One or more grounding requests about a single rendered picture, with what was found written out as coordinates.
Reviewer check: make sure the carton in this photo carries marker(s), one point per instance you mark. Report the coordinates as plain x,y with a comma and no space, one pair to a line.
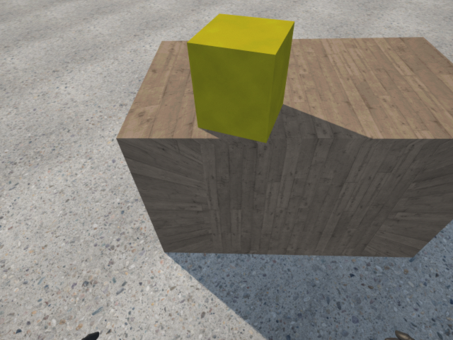
239,67

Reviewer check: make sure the pedestal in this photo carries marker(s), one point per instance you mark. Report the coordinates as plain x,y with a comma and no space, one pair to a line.
359,161

